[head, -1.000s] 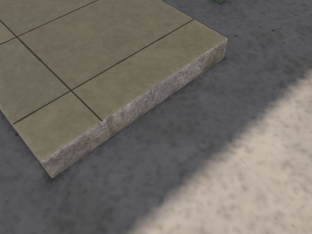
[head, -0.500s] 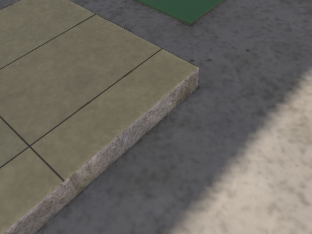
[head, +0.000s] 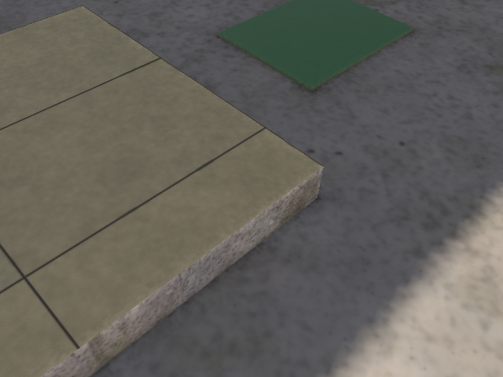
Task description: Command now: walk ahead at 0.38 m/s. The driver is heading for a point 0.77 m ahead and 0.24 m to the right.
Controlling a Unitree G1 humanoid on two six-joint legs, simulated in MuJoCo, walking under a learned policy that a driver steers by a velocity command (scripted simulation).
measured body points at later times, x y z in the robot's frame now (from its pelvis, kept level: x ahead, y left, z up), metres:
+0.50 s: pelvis +0.22 -0.06 -0.01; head +0.25 -0.07 +0.44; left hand +0.33 +0.19 -0.14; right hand +0.19 -0.30 -0.16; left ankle +0.08 +0.07 -0.65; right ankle +0.28 -0.13 -0.74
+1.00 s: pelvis +0.49 -0.04 -0.01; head +0.52 -0.03 +0.43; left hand +0.42 +0.19 -0.16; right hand +0.65 -0.27 -0.13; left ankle +0.58 +0.03 -0.74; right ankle +0.30 -0.13 -0.69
